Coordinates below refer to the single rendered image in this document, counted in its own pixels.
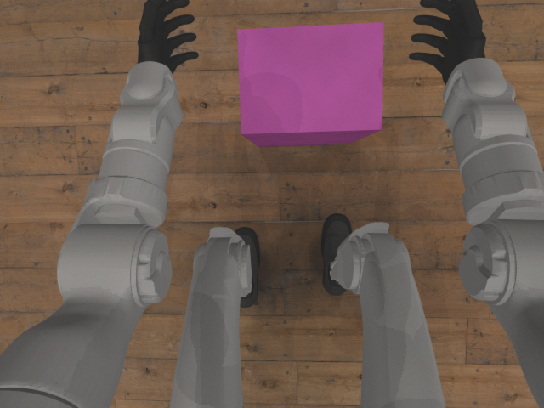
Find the robot left upper arm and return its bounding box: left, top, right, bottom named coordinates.
left=0, top=224, right=173, bottom=408

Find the right robot hand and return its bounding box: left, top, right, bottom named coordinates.
left=409, top=0, right=486, bottom=85

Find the robot right upper arm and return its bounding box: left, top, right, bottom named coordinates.
left=458, top=219, right=544, bottom=408

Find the carton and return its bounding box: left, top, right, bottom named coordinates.
left=237, top=22, right=384, bottom=147

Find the left robot shin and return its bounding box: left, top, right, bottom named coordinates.
left=193, top=227, right=252, bottom=298

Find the left robot forearm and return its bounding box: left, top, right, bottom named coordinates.
left=57, top=61, right=183, bottom=297

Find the left robot thigh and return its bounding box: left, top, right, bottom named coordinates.
left=169, top=237, right=252, bottom=408

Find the right robot forearm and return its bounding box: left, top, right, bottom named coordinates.
left=442, top=58, right=544, bottom=226

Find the left robot hand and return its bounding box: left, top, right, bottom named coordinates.
left=138, top=0, right=199, bottom=74

